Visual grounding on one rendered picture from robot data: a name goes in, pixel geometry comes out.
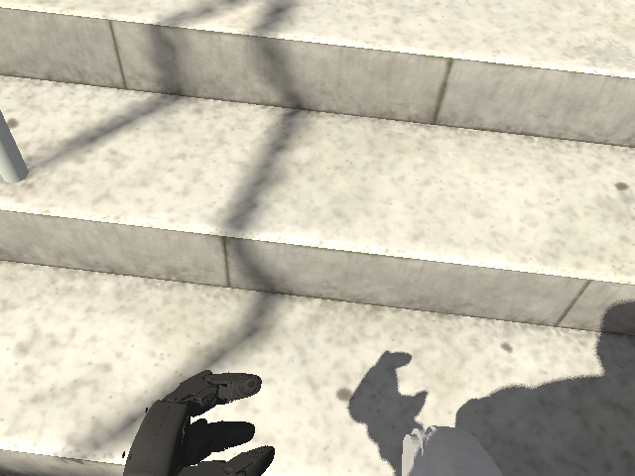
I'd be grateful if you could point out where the robot left hand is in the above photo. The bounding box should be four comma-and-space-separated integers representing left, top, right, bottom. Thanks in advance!
122, 370, 275, 476

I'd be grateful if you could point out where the robot right thigh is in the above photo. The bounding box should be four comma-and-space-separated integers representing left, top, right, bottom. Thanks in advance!
402, 425, 503, 476

